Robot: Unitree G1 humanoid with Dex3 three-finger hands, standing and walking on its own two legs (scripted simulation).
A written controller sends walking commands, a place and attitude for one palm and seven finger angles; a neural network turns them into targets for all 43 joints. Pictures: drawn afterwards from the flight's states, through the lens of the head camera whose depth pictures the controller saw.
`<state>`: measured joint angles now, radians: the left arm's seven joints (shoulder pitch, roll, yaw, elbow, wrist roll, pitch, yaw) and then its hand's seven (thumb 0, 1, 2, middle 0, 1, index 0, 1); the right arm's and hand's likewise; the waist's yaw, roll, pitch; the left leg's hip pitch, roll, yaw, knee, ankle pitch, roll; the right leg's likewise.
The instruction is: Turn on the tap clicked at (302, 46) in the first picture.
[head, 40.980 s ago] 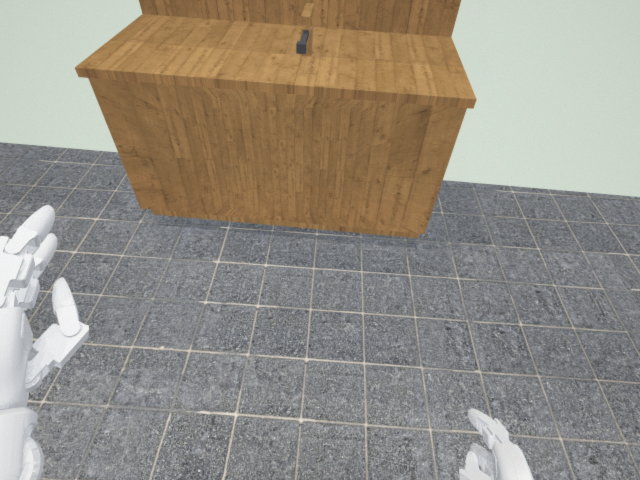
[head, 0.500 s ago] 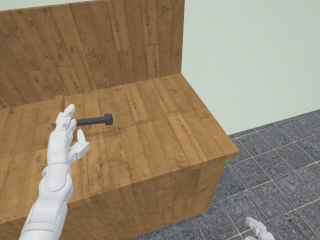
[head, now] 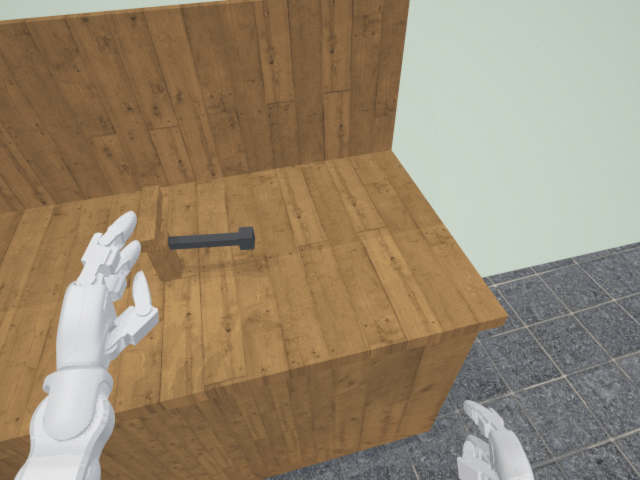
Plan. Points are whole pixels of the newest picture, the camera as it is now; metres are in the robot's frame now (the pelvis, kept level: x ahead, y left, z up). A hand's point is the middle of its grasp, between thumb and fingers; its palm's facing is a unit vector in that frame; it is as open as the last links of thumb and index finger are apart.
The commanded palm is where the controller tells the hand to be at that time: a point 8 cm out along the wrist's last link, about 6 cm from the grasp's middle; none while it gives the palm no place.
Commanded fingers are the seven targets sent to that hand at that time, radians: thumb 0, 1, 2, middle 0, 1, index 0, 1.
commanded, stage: draw the hand back beside the body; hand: left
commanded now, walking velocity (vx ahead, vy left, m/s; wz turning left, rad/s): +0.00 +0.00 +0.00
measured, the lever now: (246, 238) +0.48 +0.19 +0.01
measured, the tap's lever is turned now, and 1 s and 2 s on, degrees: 80 80 80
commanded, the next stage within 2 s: step back with the hand held close in 0.56 s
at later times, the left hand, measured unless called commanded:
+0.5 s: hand (98, 341) +0.19 +0.24 +0.15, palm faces +0.42 -0.85 -0.33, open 7.4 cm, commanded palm +0.15 +0.28 +0.16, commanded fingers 0.00 0.90 0.90 -0.20 -0.30 -0.20 -0.30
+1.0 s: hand (101, 362) +0.18 +0.24 +0.14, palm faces +0.30 -0.86 -0.42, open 7.4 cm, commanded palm +0.13 +0.28 +0.17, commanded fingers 0.00 0.90 0.90 -0.20 -0.30 -0.20 -0.30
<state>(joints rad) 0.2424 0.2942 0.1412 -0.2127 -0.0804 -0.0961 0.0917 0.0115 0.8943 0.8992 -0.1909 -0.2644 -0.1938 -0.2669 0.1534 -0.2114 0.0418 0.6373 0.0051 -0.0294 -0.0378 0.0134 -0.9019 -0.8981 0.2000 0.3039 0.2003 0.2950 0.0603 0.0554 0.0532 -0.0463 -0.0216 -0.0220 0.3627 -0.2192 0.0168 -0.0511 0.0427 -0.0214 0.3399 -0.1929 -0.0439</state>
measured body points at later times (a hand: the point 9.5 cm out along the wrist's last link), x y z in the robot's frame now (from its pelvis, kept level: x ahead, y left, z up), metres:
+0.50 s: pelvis +0.00 +0.00 +0.00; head -0.02 -0.02 +0.45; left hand +0.17 +0.29 +0.17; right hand +0.20 -0.22 -0.09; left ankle -0.01 +0.11 -0.75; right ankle +0.00 -0.09 -0.75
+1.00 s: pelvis -0.03 +0.01 +0.00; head -0.02 -0.01 +0.44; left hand +0.16 +0.28 +0.16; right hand +0.15 -0.24 -0.09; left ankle -0.01 +0.11 -0.75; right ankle +0.00 -0.09 -0.75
